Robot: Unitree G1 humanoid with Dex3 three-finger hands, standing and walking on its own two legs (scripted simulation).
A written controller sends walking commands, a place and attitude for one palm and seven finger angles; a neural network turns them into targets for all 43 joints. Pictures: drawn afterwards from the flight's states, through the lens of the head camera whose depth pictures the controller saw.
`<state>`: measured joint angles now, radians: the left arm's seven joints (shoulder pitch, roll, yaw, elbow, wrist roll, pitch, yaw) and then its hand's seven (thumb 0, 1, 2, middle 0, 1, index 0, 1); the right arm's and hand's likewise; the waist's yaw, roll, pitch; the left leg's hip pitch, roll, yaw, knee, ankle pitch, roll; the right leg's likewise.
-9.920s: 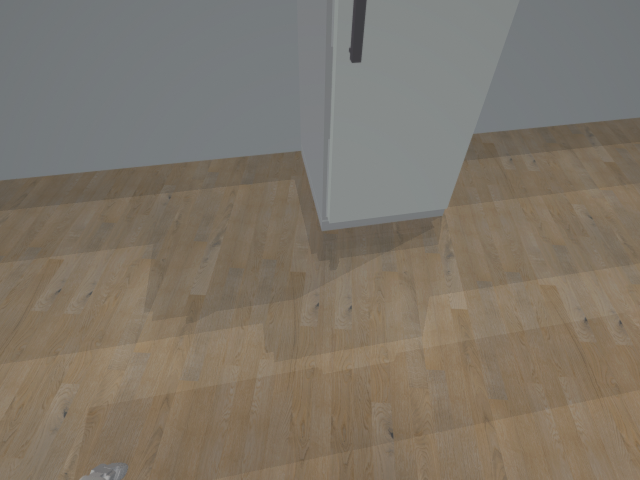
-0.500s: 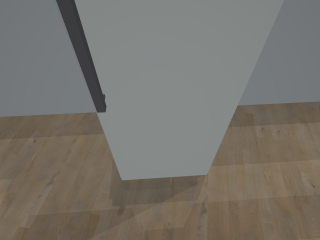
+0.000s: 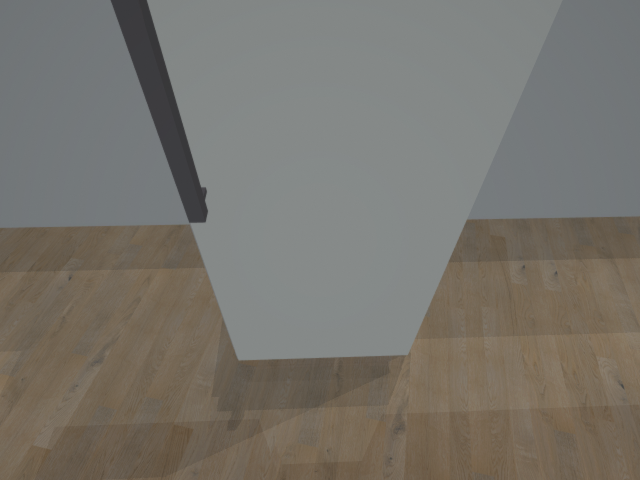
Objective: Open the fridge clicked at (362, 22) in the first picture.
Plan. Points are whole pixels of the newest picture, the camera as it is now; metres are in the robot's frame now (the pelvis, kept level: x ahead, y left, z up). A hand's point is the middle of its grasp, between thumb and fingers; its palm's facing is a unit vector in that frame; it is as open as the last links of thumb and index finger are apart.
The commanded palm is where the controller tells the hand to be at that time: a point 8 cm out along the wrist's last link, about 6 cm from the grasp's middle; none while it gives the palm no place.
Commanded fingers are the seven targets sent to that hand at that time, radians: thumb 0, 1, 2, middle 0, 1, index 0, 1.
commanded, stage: look again from close up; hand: left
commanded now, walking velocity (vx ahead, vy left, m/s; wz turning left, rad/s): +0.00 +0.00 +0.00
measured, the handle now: (159, 71) +0.51 +0.24 +0.25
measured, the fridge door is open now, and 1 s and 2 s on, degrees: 0 0 0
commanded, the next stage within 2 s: raise the hand to about handle height in 0.64 s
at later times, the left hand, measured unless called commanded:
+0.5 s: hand out of the picture +0.01 +0.18 -0.17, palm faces +0.02 -0.98 -0.21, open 7.4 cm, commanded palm none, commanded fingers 0.00 0.90 0.90 -0.20 -0.30 -0.20 -0.30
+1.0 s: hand (175, 407) +0.19 +0.18 +0.02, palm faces +0.15 -0.99 -0.01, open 7.8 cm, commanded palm +0.10 +0.24 -0.03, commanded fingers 0.00 0.57 0.76 -0.22 -0.51 -0.22 -0.51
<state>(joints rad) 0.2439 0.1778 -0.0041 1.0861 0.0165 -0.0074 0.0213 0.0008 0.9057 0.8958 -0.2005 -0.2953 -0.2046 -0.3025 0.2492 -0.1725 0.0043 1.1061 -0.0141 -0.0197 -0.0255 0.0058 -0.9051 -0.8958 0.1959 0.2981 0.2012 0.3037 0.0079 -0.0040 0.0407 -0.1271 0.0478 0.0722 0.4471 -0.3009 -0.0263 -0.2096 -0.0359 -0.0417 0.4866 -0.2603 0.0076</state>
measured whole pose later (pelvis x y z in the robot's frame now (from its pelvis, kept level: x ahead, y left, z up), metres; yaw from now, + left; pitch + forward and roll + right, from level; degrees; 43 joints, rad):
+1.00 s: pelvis -0.03 +0.00 -0.03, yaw +2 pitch +6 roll +1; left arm 0.34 0.14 0.14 0.13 -0.22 -0.48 -0.13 0.00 0.79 0.84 -0.20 -0.37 -0.21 -0.38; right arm 0.21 -0.22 -0.05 0.67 0.00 -0.29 -0.01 0.01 -0.90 -0.90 0.20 0.30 0.20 0.30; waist -0.02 -0.01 -0.09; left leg -0.48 0.04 0.05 0.79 -0.41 -0.03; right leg -0.55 -0.06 -0.05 0.81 -0.37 0.00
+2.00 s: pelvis -0.02 +0.01 -0.02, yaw +3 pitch +2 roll -1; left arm 0.15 0.35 0.37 0.01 -0.35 -0.07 -0.36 -0.01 -0.37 0.35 -0.29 -1.11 -0.30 -1.12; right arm 0.24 -0.26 0.06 0.57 0.05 -0.28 -0.10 0.02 -0.90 -0.90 0.20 0.30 0.20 0.30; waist 0.05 0.04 -0.05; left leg -0.35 0.05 0.00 0.70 -0.39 -0.02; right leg -0.36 -0.05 -0.10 0.66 -0.33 0.01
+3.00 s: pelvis -0.02 +0.00 +0.00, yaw +3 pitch -2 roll +0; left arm -0.09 0.42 0.46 0.17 -0.33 0.10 -0.41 -0.02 -0.50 0.30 -0.30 -1.20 -0.31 -1.20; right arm 0.24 -0.26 0.08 0.60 0.07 -0.24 -0.12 0.02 -0.90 -0.90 0.20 0.30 0.20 0.30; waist 0.06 0.05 -0.01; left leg -0.19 0.05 0.02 0.52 -0.30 -0.03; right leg -0.22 -0.04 -0.09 0.51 -0.24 0.00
